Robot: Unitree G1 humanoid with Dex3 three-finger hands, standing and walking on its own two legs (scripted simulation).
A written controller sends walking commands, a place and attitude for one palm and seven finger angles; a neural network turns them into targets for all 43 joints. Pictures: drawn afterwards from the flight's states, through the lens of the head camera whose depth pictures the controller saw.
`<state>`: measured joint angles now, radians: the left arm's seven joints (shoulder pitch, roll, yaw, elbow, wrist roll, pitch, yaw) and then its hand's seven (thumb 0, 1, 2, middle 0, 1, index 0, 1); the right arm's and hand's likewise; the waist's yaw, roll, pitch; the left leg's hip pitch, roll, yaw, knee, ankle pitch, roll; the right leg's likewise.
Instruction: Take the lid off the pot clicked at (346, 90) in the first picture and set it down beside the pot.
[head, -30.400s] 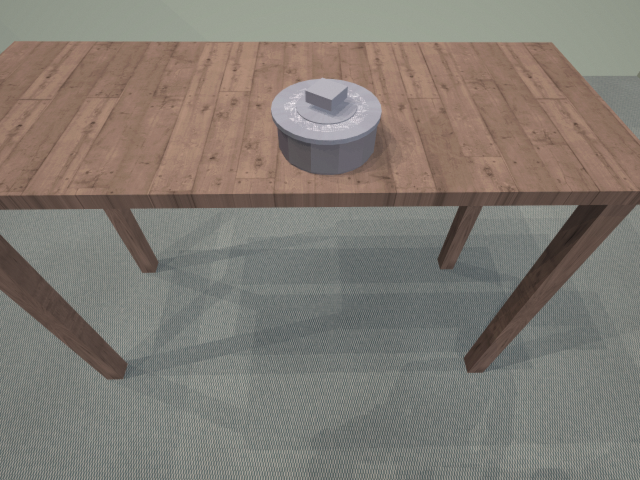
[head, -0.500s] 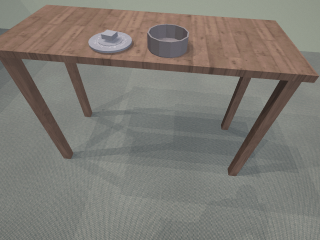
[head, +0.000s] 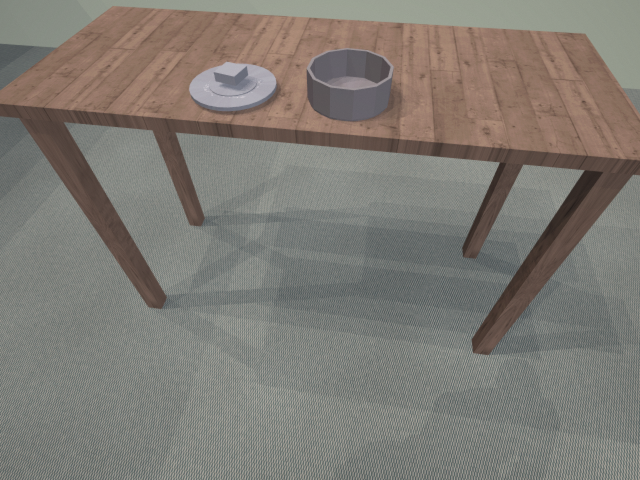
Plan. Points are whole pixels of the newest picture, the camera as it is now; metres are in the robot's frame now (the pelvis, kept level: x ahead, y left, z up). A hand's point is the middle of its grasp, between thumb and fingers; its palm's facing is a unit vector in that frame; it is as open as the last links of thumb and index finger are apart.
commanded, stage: stop stepping back and stand still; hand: left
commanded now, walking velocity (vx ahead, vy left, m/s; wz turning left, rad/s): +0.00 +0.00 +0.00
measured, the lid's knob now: (231, 73) +0.80 +0.22 +0.10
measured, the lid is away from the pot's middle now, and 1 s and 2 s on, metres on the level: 0.23 0.23 0.23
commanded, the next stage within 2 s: let the arm hang, fingers relaxed in 0.12 s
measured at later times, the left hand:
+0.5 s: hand out of the picture -0.01 +0.18 -0.17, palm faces +0.02 -0.98 -0.21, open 7.3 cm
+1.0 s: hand out of the picture -0.05 +0.17 -0.17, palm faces +0.02 -0.99 -0.17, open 7.4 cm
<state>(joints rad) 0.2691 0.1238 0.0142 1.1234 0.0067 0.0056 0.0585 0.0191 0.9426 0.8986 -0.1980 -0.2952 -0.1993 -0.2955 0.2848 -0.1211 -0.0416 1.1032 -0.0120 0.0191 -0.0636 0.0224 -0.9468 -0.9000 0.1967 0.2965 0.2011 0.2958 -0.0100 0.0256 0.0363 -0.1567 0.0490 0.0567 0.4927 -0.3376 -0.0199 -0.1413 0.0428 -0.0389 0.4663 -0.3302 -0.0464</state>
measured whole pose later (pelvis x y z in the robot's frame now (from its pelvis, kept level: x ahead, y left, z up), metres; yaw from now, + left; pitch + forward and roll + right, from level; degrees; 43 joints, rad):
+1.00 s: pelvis -0.03 +0.01 +0.00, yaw -1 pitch -1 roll +0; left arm 0.30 0.11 0.01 1.15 0.01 -0.01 0.04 0.00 0.91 0.90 -0.20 -0.29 -0.20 -0.30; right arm 0.31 -0.10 -0.04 1.12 -0.01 0.01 -0.05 0.00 -0.91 -0.90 0.19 0.30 0.20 0.30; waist -0.02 0.01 0.04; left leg -0.17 0.04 0.08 0.45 -0.27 0.00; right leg -0.16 0.03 -0.01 0.43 -0.26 -0.03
